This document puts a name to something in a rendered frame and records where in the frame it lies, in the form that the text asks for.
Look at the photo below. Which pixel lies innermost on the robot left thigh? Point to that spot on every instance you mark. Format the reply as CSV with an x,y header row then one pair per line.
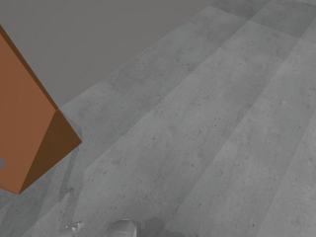
x,y
122,228

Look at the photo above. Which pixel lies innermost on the cupboard door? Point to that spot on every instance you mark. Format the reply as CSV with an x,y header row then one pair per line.
x,y
25,114

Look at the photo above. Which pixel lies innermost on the robot left hand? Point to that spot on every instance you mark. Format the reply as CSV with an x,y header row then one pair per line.
x,y
71,229

